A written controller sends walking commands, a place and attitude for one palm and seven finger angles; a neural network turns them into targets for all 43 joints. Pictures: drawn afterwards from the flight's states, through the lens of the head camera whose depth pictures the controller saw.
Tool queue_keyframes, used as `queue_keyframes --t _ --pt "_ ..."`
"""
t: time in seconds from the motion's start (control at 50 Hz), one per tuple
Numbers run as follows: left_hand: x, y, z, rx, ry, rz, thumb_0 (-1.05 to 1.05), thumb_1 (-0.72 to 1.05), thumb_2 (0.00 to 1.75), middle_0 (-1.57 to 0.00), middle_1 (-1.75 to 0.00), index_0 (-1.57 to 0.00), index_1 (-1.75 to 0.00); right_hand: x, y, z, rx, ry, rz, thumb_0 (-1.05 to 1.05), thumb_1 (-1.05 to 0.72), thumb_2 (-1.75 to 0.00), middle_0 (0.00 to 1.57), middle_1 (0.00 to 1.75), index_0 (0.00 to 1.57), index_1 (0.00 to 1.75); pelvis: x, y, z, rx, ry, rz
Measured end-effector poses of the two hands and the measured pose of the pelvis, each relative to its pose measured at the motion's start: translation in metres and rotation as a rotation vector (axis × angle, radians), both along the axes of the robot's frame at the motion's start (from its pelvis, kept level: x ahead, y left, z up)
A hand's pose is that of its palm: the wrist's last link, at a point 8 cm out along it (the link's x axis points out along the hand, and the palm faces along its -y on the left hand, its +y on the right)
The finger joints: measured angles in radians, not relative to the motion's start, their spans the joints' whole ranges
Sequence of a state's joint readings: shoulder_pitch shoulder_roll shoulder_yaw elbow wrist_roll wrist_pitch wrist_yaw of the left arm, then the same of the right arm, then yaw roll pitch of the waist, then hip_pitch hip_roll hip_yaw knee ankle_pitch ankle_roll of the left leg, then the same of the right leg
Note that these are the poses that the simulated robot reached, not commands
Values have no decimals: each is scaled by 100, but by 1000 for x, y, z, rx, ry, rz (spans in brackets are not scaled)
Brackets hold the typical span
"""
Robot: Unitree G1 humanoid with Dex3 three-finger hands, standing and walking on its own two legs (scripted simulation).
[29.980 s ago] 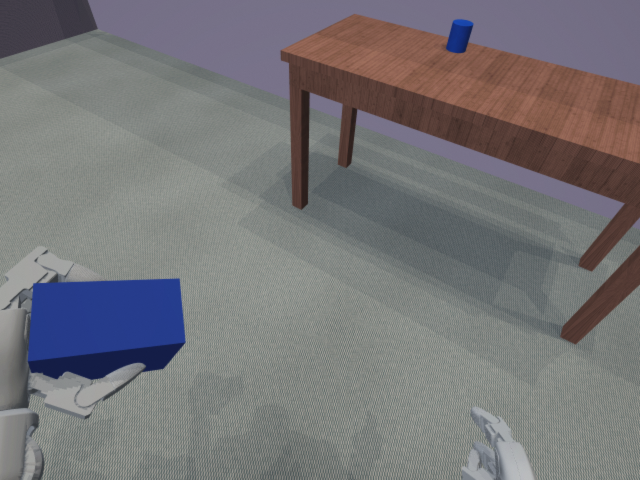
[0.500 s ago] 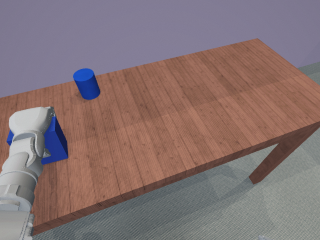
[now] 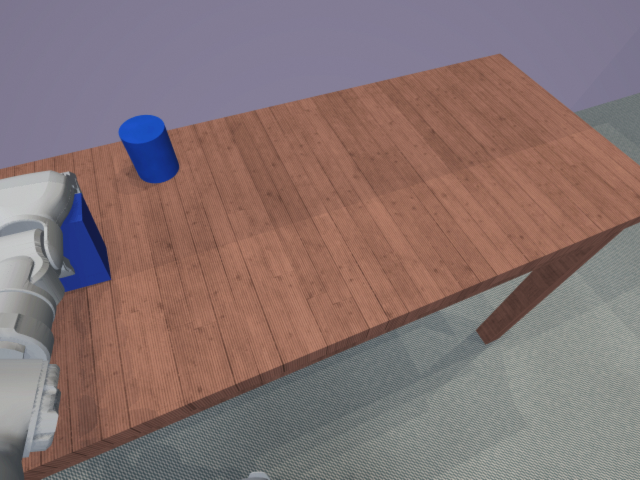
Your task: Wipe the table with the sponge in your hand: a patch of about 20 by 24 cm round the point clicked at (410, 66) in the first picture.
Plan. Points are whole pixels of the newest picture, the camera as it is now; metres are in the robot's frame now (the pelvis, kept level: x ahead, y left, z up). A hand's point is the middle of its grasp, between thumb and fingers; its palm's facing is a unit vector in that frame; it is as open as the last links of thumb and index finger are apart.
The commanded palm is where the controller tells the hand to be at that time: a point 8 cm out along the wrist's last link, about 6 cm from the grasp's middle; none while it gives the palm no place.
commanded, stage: slide across to the middle lane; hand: left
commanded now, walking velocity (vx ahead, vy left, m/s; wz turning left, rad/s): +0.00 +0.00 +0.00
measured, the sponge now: (58, 257) +0.40 +0.37 +0.00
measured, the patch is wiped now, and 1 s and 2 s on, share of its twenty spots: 0.35 0.40 0.75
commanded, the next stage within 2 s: wipe back along the middle lane in 0.62 s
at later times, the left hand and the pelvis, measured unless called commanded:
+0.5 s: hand (96, 213) +0.44 +0.31 +0.05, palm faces -0.11 +0.00 -0.99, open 10.4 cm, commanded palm +0.42 +0.29 +0.11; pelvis +0.03 +0.00 +0.01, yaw +0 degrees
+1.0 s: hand (119, 225) +0.42 +0.28 +0.05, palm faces -0.07 -0.03 -1.00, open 10.5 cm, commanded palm +0.39 +0.26 +0.10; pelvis +0.04 -0.01 +0.01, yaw +0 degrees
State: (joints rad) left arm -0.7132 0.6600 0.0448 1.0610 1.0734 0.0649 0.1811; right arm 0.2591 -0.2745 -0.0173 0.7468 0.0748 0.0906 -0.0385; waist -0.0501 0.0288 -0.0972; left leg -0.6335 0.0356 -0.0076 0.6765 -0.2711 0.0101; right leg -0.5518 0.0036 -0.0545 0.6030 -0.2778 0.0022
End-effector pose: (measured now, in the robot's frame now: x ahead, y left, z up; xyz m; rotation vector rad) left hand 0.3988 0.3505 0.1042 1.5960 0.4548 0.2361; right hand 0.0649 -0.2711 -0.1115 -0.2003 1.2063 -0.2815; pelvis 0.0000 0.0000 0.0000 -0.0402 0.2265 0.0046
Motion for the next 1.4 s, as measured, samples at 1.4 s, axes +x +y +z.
queue_keyframes --t 1.4 --pt "-20 -90 -2 -45 -76 -36 0 -49 101 -66 -136 -66 -136 98 16 16 92 -183 77 1 -91 -90 20 30 20 30 25 -10 13 23 -103 2"
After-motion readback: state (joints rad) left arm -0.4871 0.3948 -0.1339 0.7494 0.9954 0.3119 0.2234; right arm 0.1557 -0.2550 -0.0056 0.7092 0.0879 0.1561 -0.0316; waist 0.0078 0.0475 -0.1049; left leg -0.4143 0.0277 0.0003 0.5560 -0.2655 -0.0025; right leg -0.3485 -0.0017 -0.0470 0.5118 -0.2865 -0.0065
